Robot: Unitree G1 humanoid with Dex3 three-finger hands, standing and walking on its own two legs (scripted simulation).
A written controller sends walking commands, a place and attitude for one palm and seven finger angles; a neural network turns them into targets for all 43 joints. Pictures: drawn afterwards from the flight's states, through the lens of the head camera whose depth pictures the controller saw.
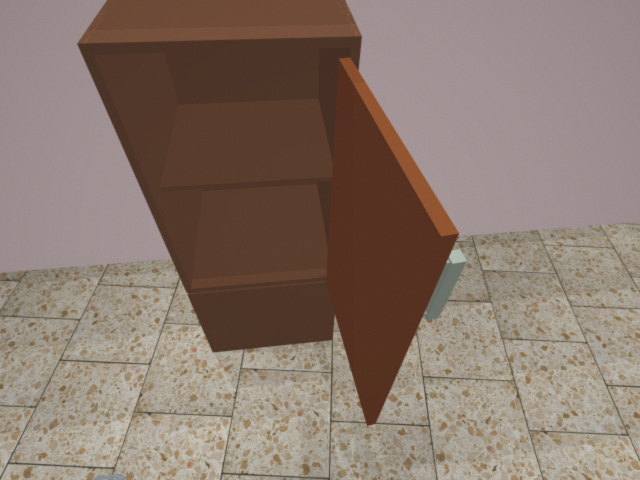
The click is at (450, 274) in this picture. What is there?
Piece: cupboard door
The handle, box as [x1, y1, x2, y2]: [422, 249, 466, 320]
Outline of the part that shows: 459,249 452,250 422,317 424,316 426,320 438,317 466,262 465,258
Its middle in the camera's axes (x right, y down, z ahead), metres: +0.14 +0.07 +0.51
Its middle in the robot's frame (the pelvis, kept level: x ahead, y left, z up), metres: +0.35 -0.12 +0.05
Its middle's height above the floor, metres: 0.82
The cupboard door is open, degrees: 96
